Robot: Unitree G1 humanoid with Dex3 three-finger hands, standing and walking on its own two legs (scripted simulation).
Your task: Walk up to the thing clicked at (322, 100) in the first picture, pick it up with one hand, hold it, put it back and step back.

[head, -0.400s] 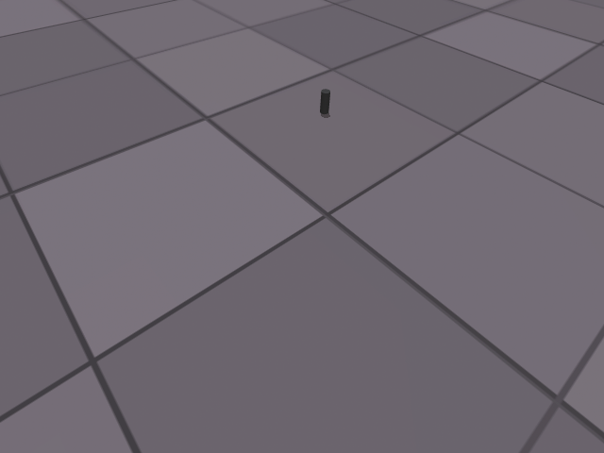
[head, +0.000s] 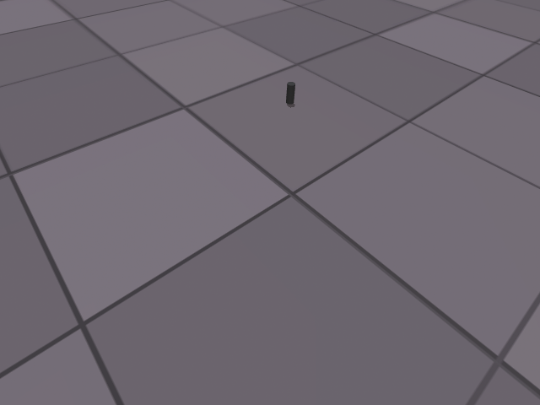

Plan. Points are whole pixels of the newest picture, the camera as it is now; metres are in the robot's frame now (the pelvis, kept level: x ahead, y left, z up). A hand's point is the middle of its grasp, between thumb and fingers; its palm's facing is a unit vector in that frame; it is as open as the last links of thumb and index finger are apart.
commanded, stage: stand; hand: left
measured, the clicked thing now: (290, 93) +2.23 -0.14 -0.71
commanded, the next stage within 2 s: walk up in 0.72 s
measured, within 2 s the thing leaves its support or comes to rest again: neither
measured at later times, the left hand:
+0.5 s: hand out of the picture +0.07 +0.25 -0.16, palm faces -0.03 -0.94 -0.34, open 7.3 cm
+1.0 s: hand out of the picture +0.16 +0.25 -0.13, palm faces -0.12 -0.91 -0.40, open 7.4 cm
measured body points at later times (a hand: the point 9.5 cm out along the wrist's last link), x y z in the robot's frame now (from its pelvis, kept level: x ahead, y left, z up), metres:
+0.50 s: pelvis +0.00 +0.00 +0.00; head +0.01 +0.00 +0.45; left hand +0.08 +0.30 -0.13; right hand +0.08 -0.30 -0.13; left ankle +0.00 +0.13 -0.75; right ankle +0.00 -0.12 -0.75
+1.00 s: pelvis +0.06 -0.05 -0.01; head +0.05 -0.06 +0.44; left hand +0.16 +0.29 -0.11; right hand +0.09 -0.39 -0.13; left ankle +0.00 +0.13 -0.75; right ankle +0.09 -0.19 -0.74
